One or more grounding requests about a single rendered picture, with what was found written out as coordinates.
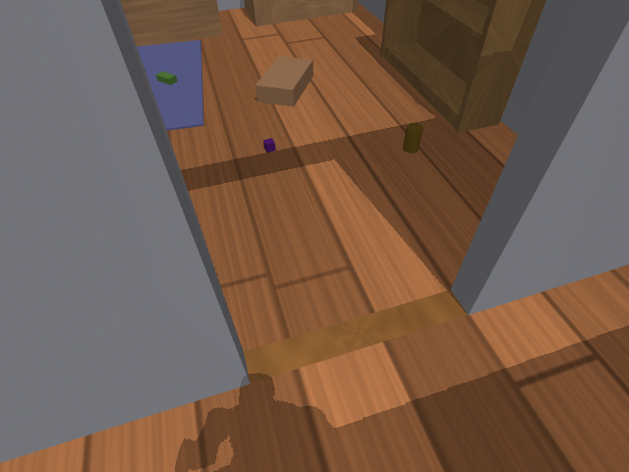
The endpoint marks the bookshelf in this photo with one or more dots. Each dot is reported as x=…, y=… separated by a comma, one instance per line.
x=462, y=56

